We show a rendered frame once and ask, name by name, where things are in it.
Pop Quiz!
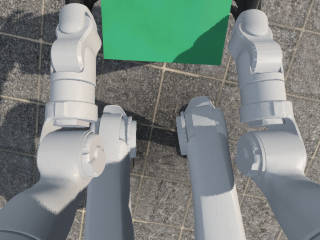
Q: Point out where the robot right forearm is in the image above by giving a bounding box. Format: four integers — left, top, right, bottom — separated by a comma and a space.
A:
227, 9, 307, 165

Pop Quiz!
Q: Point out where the robot left shin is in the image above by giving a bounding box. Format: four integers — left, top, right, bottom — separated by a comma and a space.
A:
89, 105, 132, 163

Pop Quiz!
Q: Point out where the robot right upper arm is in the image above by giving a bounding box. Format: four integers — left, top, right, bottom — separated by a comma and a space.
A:
235, 129, 320, 240

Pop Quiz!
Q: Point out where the right robot hand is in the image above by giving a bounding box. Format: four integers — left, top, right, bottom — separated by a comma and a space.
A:
230, 0, 262, 22

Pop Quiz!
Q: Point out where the robot left forearm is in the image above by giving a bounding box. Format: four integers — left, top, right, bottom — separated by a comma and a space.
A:
36, 3, 102, 171

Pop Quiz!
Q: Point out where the carton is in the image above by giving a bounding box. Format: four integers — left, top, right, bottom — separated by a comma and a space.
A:
101, 0, 232, 66

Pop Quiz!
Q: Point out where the robot left thigh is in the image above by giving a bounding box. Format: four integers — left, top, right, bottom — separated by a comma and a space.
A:
84, 113, 137, 240

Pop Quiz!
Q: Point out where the left robot hand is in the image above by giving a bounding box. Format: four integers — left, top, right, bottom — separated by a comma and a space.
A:
65, 0, 98, 14

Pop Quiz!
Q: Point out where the robot left upper arm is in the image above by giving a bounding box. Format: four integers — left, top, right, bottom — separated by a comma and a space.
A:
0, 130, 107, 240

